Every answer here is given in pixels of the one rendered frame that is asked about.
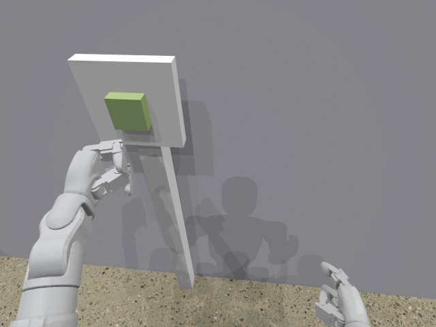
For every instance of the button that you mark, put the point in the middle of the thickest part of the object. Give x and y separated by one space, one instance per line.
128 111

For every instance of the robot right hand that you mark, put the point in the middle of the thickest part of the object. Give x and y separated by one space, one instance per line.
344 307

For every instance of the panel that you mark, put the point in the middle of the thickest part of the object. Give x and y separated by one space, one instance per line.
156 76

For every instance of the robot left hand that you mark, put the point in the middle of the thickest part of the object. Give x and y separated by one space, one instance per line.
86 174

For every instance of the left robot forearm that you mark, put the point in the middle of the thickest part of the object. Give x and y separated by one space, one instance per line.
53 275

